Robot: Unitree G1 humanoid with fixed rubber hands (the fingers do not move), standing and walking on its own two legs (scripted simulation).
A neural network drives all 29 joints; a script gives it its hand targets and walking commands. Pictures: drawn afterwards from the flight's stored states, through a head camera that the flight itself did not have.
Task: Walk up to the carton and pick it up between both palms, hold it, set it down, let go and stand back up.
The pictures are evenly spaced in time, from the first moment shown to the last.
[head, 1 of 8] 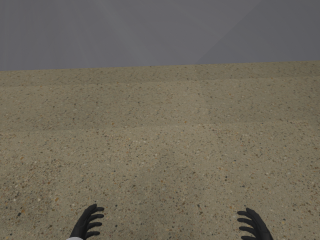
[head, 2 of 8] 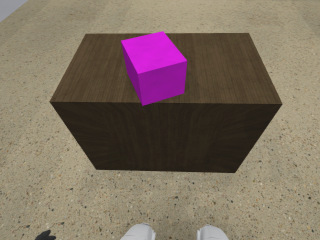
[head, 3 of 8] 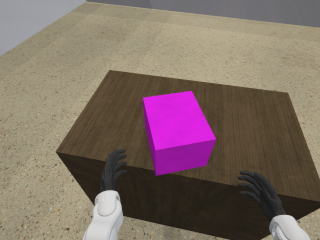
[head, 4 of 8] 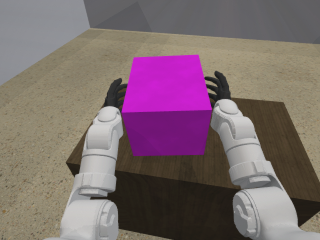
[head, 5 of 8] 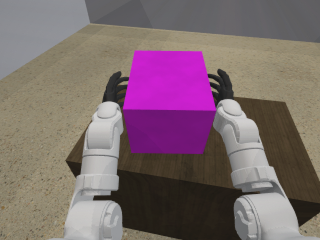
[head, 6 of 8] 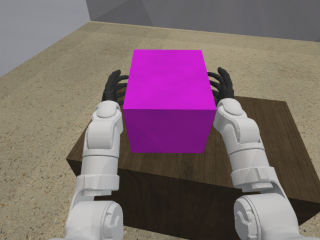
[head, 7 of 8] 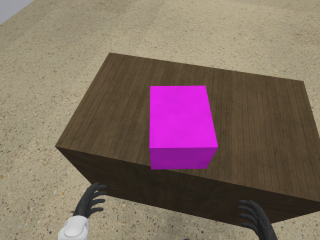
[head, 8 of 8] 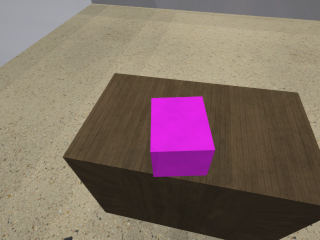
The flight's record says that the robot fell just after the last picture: no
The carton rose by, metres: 0.23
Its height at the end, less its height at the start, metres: +0.00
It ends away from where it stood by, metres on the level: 0.01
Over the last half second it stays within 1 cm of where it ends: yes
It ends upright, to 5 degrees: yes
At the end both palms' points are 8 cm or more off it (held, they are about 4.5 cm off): yes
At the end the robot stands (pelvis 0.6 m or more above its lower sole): yes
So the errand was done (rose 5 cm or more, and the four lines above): yes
